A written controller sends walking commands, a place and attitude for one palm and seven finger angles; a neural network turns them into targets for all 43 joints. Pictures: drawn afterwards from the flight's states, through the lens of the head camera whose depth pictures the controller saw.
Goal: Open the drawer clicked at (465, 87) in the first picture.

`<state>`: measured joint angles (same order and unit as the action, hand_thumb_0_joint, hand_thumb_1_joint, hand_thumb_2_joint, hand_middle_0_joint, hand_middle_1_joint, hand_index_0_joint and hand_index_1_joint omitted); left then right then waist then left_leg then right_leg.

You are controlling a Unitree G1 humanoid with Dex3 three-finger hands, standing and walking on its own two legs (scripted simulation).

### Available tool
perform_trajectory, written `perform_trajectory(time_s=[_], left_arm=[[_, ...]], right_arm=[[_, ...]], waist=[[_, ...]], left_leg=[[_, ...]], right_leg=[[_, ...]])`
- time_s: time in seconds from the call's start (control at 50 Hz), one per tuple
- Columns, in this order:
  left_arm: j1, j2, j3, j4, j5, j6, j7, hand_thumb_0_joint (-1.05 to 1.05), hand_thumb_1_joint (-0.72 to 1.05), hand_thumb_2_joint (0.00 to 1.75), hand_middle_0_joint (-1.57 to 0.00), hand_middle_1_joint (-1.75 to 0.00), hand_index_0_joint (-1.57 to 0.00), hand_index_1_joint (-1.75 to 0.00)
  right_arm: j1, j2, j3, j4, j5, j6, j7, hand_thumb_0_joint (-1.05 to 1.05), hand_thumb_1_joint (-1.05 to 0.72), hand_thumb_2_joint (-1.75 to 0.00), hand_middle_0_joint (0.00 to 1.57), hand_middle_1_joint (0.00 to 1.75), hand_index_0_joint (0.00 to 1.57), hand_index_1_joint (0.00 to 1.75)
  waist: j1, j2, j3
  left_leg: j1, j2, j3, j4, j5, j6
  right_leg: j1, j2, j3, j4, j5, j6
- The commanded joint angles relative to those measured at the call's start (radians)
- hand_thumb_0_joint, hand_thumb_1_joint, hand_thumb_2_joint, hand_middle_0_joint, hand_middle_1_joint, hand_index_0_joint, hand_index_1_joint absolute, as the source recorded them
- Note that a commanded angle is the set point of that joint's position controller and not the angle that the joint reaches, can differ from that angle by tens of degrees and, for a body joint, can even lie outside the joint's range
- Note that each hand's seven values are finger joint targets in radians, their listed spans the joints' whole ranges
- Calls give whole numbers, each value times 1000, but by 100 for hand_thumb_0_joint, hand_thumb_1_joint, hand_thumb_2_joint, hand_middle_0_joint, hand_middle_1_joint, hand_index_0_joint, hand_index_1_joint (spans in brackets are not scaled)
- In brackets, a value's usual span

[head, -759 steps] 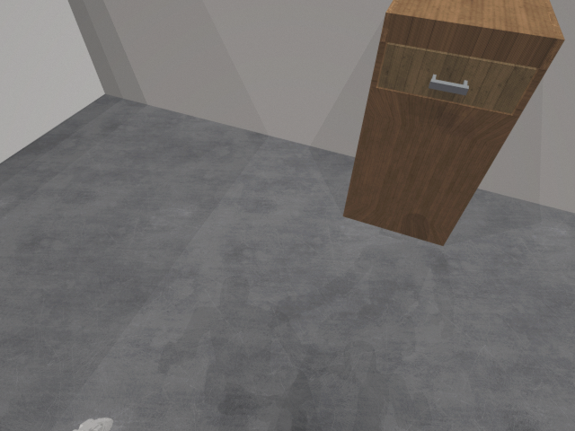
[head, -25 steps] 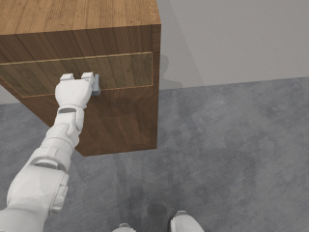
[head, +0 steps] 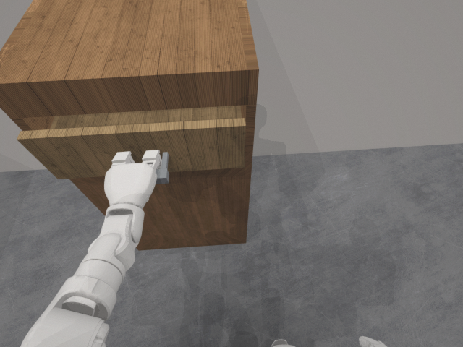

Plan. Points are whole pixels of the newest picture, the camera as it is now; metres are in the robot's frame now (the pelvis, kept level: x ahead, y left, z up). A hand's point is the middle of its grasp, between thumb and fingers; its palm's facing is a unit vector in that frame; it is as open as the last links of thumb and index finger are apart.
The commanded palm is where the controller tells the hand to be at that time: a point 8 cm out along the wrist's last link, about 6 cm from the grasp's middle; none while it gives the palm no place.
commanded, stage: pull the drawer open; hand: left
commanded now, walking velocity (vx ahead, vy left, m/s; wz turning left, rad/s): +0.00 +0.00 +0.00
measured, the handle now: (141, 168) +0.45 +0.19 +0.00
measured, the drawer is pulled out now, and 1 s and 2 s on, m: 0.05 0.17 0.29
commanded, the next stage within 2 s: none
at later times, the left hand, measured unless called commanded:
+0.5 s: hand (138, 225) +0.34 +0.18 -0.02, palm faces -0.02 -0.06 -1.00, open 5.3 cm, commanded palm +0.29 +0.20 +0.03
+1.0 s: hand (134, 257) +0.28 +0.18 -0.02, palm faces -0.02 -0.07 -1.00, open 5.4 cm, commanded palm +0.24 +0.19 +0.03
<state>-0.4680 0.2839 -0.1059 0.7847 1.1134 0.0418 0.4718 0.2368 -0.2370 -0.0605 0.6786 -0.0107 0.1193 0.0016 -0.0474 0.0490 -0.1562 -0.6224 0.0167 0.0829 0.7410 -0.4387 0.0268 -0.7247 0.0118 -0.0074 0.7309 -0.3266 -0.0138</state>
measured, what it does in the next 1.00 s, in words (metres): stands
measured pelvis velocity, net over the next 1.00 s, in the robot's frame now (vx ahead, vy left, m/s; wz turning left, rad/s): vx -0.02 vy -0.02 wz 0.00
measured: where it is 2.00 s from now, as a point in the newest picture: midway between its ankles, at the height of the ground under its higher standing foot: outside the picture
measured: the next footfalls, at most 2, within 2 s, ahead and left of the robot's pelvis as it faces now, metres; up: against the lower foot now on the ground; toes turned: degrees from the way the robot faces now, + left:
none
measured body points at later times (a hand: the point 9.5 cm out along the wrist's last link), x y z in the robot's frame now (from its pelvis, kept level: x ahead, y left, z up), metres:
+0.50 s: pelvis +0.00 -0.01 +0.01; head +0.06 -0.03 +0.45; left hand +0.33 +0.18 +0.03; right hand +0.13 -0.26 -0.12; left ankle -0.06 +0.10 -0.71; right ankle +0.00 -0.11 -0.71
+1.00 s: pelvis -0.02 -0.02 +0.00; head +0.03 -0.04 +0.45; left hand +0.27 +0.18 +0.03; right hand +0.15 -0.26 -0.11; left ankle -0.06 +0.10 -0.71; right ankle +0.00 -0.11 -0.71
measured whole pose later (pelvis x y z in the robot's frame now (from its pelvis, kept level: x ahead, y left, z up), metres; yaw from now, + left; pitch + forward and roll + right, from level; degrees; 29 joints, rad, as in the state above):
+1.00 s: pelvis -0.02 -0.02 +0.00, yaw +0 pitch +11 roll +1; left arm -0.02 0.26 -0.16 0.41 1.12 0.06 0.47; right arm 0.16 -0.22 -0.04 0.64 -0.01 0.08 -0.02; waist 0.01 0.04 -0.12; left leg -0.48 0.02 0.08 0.71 -0.42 0.01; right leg -0.61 0.02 0.00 0.73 -0.32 -0.04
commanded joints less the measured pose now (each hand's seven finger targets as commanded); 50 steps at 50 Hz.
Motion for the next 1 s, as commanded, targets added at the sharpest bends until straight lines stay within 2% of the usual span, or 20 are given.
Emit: perform_trajectory(time_s=[0.0,0.08,0.14,0.2,0.26,0.32,0.38,0.46,0.5,0.52,0.54,0.58,0.64,0.68,0.72,0.76,0.84,0.9,0.94,0.98], left_arm=[[-152,199,96,-200,-21,42,35,0,90,90,-40,-135,-40,-135],[-91,170,75,-264,-15,47,33,0,90,90,-40,-135,-40,-135],[-21,154,70,-287,-17,55,33,0,90,90,-40,-135,-40,-135],[8,189,98,-322,-19,60,35,0,90,90,-40,-135,-40,-135],[41,171,85,-334,-10,66,40,0,90,90,-40,-135,-40,-135],[55,167,78,-372,-11,67,41,0,90,90,-40,-135,-40,-135],[107,179,95,-384,-18,66,38,0,90,90,-40,-135,-40,-135],[127,155,75,-403,-16,63,42,0,90,90,-40,-135,-40,-135],[179,169,100,-429,-21,61,44,0,90,90,-40,-135,-40,-135],[176,177,101,-444,-16,59,46,0,90,90,-40,-135,-40,-135],[197,145,77,-450,-18,60,45,0,90,90,-40,-135,-40,-135],[221,157,93,-455,-18,58,48,0,90,90,-40,-135,-40,-135],[212,146,79,-474,-16,56,55,0,90,90,-40,-135,-40,-135],[243,154,88,-478,-13,59,58,0,90,90,-40,-135,-40,-135],[229,143,73,-497,-9,58,60,0,90,90,-40,-135,-40,-135],[250,124,59,-511,-13,58,62,0,90,90,-40,-135,-40,-135],[298,143,83,-516,-19,58,57,0,90,90,-40,-135,-40,-135],[331,159,103,-543,-20,52,56,0,90,90,-40,-135,-40,-135],[360,128,72,-562,-14,52,57,0,90,90,-40,-135,-40,-135],[384,120,67,-582,-14,50,60,0,90,90,-40,-135,-40,-135]], right_arm=[[46,-136,-47,-97,-3,-20,-17,0,-90,-90,20,30,20,30],[25,-129,-44,-114,-2,-23,-15,0,-90,-90,20,30,20,30],[7,-126,-41,-123,-1,-24,-14,0,-90,-90,20,30,20,30],[-16,-127,-36,-132,-1,-24,-18,0,-90,-90,20,30,20,30],[-31,-119,-35,-135,1,-28,-22,0,-90,-90,20,30,20,30],[-43,-117,-34,-139,0,-31,-23,0,-90,-90,20,30,20,30],[-57,-116,-31,-144,1,-36,-27,0,-90,-90,20,30,20,30],[-72,-113,-30,-147,4,-43,-28,0,-90,-90,20,30,20,30],[-83,-115,-31,-154,3,-47,-27,0,-90,-90,20,30,20,30],[-83,-113,-30,-155,3,-48,-27,0,-90,-90,20,30,20,30],[-90,-110,-31,-161,3,-51,-26,0,-90,-90,20,30,20,30],[-94,-111,-31,-158,4,-56,-25,0,-90,-90,20,30,20,30],[-104,-111,-30,-160,4,-62,-24,0,-90,-90,20,30,20,30],[-112,-109,-28,-163,3,-64,-26,0,-90,-90,20,30,20,30],[-118,-110,-26,-164,2,-68,-26,0,-90,-90,20,30,20,30],[-123,-110,-27,-165,0,-74,-24,0,-90,-90,20,30,20,30],[-136,-106,-24,-167,2,-76,-28,0,-90,-90,20,30,20,30],[-155,-106,-22,-171,3,-80,-29,0,-90,-90,20,30,20,30],[-160,-101,-20,-178,1,-82,-26,0,-90,-90,20,30,20,30],[-163,-100,-20,-181,0,-86,-22,0,-90,-90,20,30,20,30]], waist=[[45,-57,-392],[49,-38,-364],[54,-55,-342],[66,-59,-346],[68,-58,-313],[70,-38,-329],[81,-74,-319],[76,-59,-275],[95,-61,-307],[93,-58,-308],[90,-53,-294],[92,-79,-277],[85,-65,-254],[95,-80,-262],[93,-49,-243],[91,-57,-252],[102,-94,-237],[112,-79,-232],[110,-56,-210],[110,-76,-212]], left_leg=[[161,-25,-43,-40,640,-4],[185,-22,-41,-44,654,-8],[180,-26,-38,-50,627,-9],[160,-35,-32,-59,587,-11],[165,-36,-30,-67,558,-12],[177,-38,-29,-67,557,-12],[155,-44,-25,-74,521,-12],[158,-44,-26,-85,491,-13],[167,-44,-24,-84,503,-14],[166,-45,-27,-84,497,-15],[166,-45,-24,-84,482,-14],[152,-46,-27,-87,464,-14],[155,-46,-28,-90,422,-13],[145,-50,-25,-91,402,-12],[155,-48,-29,-94,401,-14],[166,-48,-29,-89,408,-13],[144,-53,-26,-96,372,-12],[142,-55,-26,-102,355,-14],[150,-54,-27,-102,352,-14],[153,-53,-28,-98,349,-13]], right_leg=[[381,10,-8,-17,542,-26],[376,10,-11,-23,550,-26],[387,9,-11,-28,552,-26],[426,5,1,-31,577,-29],[410,7,-3,-38,538,-29],[421,6,3,-37,546,-31],[450,4,9,-39,566,-29],[423,6,7,-48,520,-31],[447,7,9,-45,525,-33],[445,5,12,-41,521,-33],[435,6,11,-46,509,-32],[435,8,12,-46,496,-32],[412,9,9,-52,441,-34],[428,9,15,-53,428,-33],[404,10,11,-53,405,-36],[402,10,9,-53,409,-35],[431,7,19,-59,409,-33],[436,6,29,-63,392,-36],[410,9,21,-61,369,-37],[406,11,19,-60,354,-36]])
